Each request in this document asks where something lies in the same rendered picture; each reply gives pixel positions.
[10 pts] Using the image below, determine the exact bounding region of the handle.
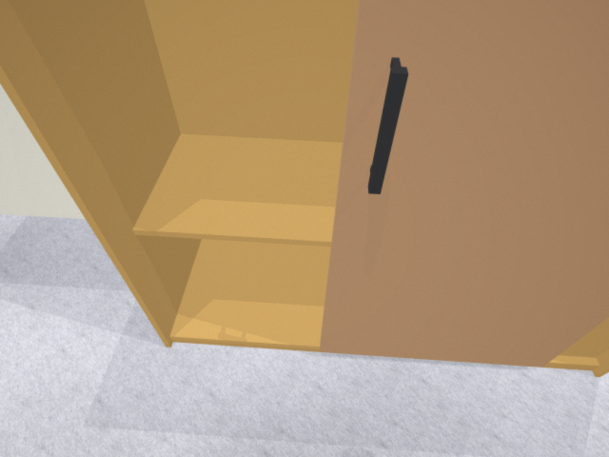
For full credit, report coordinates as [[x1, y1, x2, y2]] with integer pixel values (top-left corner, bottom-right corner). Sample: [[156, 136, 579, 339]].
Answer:
[[368, 57, 408, 194]]

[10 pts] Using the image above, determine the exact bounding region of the wardrobe door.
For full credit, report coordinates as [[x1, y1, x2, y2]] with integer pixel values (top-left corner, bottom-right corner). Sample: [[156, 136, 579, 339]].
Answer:
[[560, 317, 609, 358], [320, 0, 609, 367]]

